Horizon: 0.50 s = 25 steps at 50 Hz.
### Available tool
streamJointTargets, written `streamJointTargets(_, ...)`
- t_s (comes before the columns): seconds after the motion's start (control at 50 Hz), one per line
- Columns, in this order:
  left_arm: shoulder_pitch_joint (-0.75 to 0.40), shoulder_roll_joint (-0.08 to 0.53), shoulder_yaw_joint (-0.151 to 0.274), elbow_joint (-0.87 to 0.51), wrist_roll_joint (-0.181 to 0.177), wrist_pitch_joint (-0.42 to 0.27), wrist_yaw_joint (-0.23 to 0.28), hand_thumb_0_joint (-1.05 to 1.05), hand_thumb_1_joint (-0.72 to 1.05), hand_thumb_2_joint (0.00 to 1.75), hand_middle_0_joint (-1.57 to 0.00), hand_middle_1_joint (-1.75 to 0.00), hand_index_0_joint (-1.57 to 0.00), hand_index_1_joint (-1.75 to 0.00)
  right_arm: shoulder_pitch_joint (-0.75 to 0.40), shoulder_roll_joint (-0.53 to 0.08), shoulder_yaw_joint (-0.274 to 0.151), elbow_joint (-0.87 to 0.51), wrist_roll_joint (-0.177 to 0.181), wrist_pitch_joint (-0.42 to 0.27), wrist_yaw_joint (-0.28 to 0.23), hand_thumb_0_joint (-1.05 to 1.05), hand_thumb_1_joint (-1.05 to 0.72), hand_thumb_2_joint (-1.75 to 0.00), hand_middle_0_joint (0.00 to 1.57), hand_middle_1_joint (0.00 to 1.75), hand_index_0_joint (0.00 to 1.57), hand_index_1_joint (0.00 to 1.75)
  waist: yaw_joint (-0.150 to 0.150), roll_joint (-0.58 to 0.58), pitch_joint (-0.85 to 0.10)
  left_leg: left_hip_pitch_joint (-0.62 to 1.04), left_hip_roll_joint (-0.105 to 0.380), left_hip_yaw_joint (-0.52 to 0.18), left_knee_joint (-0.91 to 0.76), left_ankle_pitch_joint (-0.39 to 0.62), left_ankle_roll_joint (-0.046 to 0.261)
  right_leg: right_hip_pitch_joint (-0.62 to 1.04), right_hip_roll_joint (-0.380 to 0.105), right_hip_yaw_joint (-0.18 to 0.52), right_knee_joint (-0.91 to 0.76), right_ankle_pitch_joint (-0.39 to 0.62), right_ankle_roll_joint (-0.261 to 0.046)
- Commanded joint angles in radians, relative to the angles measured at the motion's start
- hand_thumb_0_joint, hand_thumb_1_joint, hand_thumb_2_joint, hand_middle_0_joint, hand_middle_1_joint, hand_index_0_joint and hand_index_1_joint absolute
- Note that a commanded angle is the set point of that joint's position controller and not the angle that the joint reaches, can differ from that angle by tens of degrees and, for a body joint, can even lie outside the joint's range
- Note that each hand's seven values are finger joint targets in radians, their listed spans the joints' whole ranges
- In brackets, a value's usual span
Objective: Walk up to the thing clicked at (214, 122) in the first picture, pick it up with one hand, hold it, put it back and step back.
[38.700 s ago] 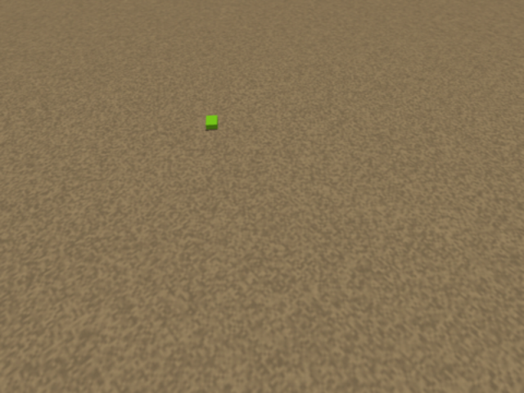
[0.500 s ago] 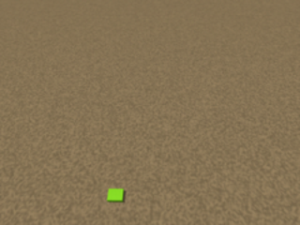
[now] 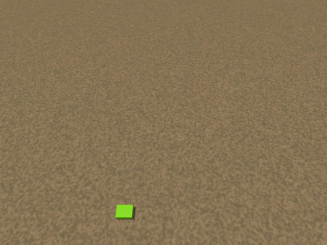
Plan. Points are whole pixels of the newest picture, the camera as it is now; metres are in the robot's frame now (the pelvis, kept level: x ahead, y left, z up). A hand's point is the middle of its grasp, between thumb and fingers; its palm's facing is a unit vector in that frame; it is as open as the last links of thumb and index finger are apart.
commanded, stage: stand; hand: left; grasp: from above
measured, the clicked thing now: (124, 211) +0.42 +0.24 -0.77
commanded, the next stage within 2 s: step back in 0.88 s
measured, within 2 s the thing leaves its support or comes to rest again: neither
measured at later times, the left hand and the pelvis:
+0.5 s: hand out of the picture +0.08 +0.24 -0.16, palm faces +0.00 -0.94 -0.34, open 7.4 cm; pelvis +0.01 +0.00 +0.00, yaw +0 degrees
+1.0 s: hand out of the picture +0.09 +0.25 -0.16, palm faces +0.00 -0.93 -0.37, open 7.4 cm; pelvis -0.01 +0.00 -0.01, yaw +0 degrees
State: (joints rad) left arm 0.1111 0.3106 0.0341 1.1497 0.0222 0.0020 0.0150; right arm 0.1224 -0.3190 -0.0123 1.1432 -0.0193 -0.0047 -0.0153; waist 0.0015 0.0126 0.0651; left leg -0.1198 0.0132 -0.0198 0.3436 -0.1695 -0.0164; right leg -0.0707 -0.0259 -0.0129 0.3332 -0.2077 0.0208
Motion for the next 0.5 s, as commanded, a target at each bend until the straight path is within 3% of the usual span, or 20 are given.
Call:
streamJointTargets(0.0, -0.038, 0.202, 0.032, -0.052, -0.005, -0.025, 0.008, 0.00, 0.90, 0.90, -0.20, -0.30, -0.20, -0.30, -0.040, -0.194, -0.034, -0.055, 0.004, -0.024, -0.008, 0.00, -0.90, -0.90, 0.20, 0.30, 0.20, 0.30, -0.003, -0.012, -0.055, 0.014, 0.100, -0.077, -0.056, 0.098, 0.033, -0.035, -0.095, 0.073, -0.067, 0.090, -0.030)
streamJointTargets(0.08, -0.038, 0.201, 0.029, -0.059, -0.006, -0.029, 0.007, 0.00, 0.90, 0.90, -0.20, -0.30, -0.20, -0.30, -0.042, -0.200, -0.034, -0.056, 0.003, -0.025, -0.006, 0.00, -0.90, -0.90, 0.20, 0.30, 0.20, 0.30, -0.002, -0.019, -0.081, 0.025, 0.107, -0.077, -0.044, 0.153, 0.035, -0.018, -0.098, 0.072, -0.063, 0.130, -0.030)
streamJointTargets(0.3, -0.039, 0.213, 0.029, -0.056, -0.009, -0.027, 0.004, 0.00, 0.90, 0.90, -0.20, -0.30, -0.20, -0.30, -0.042, -0.208, -0.032, -0.052, 0.004, -0.024, -0.005, 0.00, -0.90, -0.90, 0.20, 0.30, 0.20, 0.30, -0.003, -0.012, -0.078, 0.019, 0.107, -0.076, -0.059, 0.124, 0.033, -0.017, -0.098, 0.071, -0.060, 0.106, -0.033)
streamJointTargets(0.44, -0.043, 0.215, 0.030, -0.063, -0.010, -0.029, 0.004, 0.00, 0.90, 0.90, -0.20, -0.30, -0.20, -0.30, -0.047, -0.210, -0.031, -0.057, 0.004, -0.029, -0.005, 0.00, -0.90, -0.90, 0.20, 0.30, 0.20, 0.30, 0.000, -0.014, -0.091, 0.037, 0.113, -0.073, -0.045, 0.211, 0.033, -0.008, -0.102, 0.070, -0.046, 0.183, -0.037)
streamJointTargets(0.48, -0.035, 0.211, 0.027, -0.059, -0.012, -0.028, 0.002, 0.00, 0.90, 0.90, -0.20, -0.30, -0.20, -0.30, -0.039, -0.214, -0.029, -0.052, 0.007, -0.030, -0.005, 0.00, -0.90, -0.90, 0.20, 0.30, 0.20, 0.30, -0.002, 0.003, -0.080, 0.030, 0.109, -0.071, -0.052, 0.189, 0.032, -0.008, -0.101, 0.073, -0.056, 0.172, -0.032)
